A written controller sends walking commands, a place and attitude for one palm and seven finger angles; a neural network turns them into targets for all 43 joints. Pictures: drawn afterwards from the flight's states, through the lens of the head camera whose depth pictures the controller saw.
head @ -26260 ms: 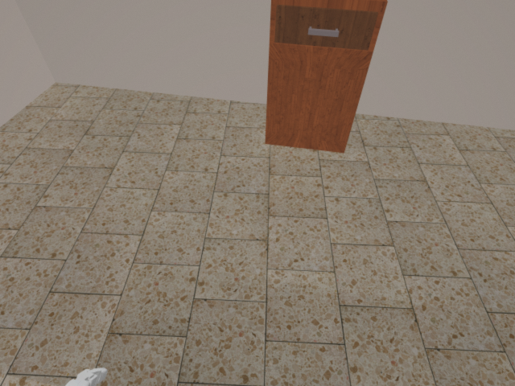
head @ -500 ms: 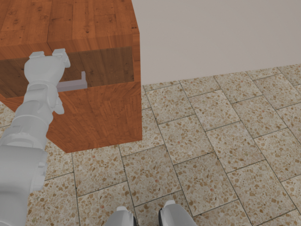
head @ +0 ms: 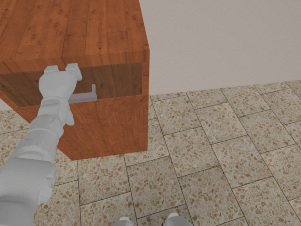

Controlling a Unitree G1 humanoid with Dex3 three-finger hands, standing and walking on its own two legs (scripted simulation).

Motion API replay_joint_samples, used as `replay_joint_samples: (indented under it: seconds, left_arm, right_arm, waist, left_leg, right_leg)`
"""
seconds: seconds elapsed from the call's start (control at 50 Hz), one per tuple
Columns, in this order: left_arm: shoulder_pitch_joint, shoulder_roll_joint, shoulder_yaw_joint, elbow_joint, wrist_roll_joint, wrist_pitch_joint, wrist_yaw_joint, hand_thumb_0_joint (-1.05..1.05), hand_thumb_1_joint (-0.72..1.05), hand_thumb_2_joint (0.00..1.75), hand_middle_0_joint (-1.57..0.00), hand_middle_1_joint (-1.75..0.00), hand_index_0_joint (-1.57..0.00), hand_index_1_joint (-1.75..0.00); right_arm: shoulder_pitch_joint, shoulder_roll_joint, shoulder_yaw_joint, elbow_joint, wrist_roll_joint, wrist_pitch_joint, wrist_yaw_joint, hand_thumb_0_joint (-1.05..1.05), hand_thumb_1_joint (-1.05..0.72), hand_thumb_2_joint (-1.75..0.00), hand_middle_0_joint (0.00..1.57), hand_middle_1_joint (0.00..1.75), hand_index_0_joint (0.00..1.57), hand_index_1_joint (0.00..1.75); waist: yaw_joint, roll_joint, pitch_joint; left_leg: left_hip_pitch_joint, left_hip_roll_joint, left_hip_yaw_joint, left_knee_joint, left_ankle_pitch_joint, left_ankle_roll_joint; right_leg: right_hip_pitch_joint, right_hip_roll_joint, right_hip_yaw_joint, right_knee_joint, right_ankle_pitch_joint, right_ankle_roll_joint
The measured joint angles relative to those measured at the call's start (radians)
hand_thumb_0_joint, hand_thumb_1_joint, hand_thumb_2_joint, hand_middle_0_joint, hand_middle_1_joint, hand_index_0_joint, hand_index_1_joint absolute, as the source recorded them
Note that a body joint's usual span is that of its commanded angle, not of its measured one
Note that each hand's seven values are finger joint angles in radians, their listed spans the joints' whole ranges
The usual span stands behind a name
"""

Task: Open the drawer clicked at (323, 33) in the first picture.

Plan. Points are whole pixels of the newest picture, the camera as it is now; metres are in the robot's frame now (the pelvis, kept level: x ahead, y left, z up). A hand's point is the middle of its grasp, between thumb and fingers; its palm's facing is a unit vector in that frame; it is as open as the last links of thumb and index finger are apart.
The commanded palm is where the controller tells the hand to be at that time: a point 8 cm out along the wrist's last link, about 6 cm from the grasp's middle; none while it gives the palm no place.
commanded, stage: re-aim the fingers above the handle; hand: left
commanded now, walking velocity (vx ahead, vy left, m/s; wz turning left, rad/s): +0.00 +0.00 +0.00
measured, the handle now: (74, 93) +0.52 +0.23 -0.02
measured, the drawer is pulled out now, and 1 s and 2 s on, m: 0.00 0.00 0.00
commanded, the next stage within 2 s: lower the fingers behind the handle in 1.70 s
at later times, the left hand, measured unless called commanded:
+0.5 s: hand (64, 96) +0.48 +0.23 +0.03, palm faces -0.02 -0.02 -1.00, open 13.7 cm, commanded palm +0.46 +0.26 +0.08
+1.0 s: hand (51, 99) +0.47 +0.27 +0.03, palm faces -0.06 -0.02 -1.00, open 13.8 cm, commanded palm +0.45 +0.25 +0.09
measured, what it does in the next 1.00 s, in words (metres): stands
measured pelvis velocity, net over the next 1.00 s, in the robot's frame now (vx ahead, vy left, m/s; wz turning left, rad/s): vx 0.02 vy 0.01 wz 0.01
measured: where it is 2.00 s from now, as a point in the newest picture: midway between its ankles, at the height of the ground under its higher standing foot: outside the picture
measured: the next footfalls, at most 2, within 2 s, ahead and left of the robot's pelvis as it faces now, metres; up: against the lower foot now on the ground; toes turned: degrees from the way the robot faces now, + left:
none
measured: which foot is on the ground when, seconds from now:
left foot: down 0.00-1.00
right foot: down 0.00-1.00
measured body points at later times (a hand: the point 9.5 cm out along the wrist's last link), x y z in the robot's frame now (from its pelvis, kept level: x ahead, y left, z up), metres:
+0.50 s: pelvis +0.01 +0.00 +0.00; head +0.10 -0.01 +0.45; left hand +0.47 +0.23 +0.08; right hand +0.03 -0.27 -0.12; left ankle +0.00 +0.09 -0.69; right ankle +0.02 -0.11 -0.69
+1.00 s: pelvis +0.02 +0.01 +0.01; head +0.10 +0.01 +0.45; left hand +0.46 +0.26 +0.09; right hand +0.06 -0.27 -0.12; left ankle +0.00 +0.09 -0.69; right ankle +0.02 -0.11 -0.69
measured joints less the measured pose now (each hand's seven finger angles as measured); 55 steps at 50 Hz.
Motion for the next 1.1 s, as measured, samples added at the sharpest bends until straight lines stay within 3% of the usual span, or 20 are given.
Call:
replay_joint_samples:
  seconds: [0.68,0.86,1.0,1.1]
  left_arm:
    - [0.077,0.017,0.034,-0.055,0.006,-0.034,-0.032,0.0,-0.49,0.3,-0.36,-1.22,-0.35,-1.22]
    - [0.098,0.046,0.053,-0.065,-0.005,-0.009,-0.05,0.0,-0.49,0.3,-0.34,-1.21,-0.35,-1.22]
    - [0.106,0.032,-0.016,-0.097,-0.032,-0.004,-0.093,0.0,-0.49,0.3,-0.33,-1.2,-0.33,-1.21]
    - [0.102,0.002,-0.024,-0.123,-0.022,-0.036,-0.101,0.0,-0.49,0.3,-0.33,-1.2,-0.32,-1.2]
  right_arm:
    - [0.024,0.001,-0.023,0.02,-0.004,-0.002,0.005,0.0,-0.91,-0.9,0.2,0.3,0.2,0.3]
    - [0.02,0.006,-0.031,0.01,-0.003,-0.005,0.009,0.0,-0.91,-0.9,0.2,0.3,0.2,0.3]
    - [0.038,0.009,-0.048,0.023,-0.001,-0.014,0.016,0.0,-0.91,-0.9,0.2,0.3,0.2,0.3]
    - [0.028,0.011,-0.047,0.026,-0.007,-0.015,0.017,0.0,-0.91,-0.9,0.2,0.3,0.2,0.3]
  waist:
    - [0.01,0.001,0.001]
    - [0.021,0.002,0.003]
    - [0.042,0.001,0.001]
    - [0.034,-0.006,0.002]
  left_leg:
    - [0.05,0.005,0.008,-0.035,-0.005,0.0]
    - [0.068,0.005,0.01,-0.043,-0.008,0.003]
    - [0.088,-0.003,-0.009,-0.047,-0.013,0.007]
    - [0.083,-0.007,-0.014,-0.036,-0.02,0.009]
  right_leg:
    - [0.046,0.004,0.01,-0.033,-0.002,-0.002]
    - [0.065,0.004,0.013,-0.044,-0.003,0.001]
    - [0.097,-0.004,-0.005,-0.061,-0.009,0.003]
    - [0.097,-0.007,-0.011,-0.055,-0.017,0.005]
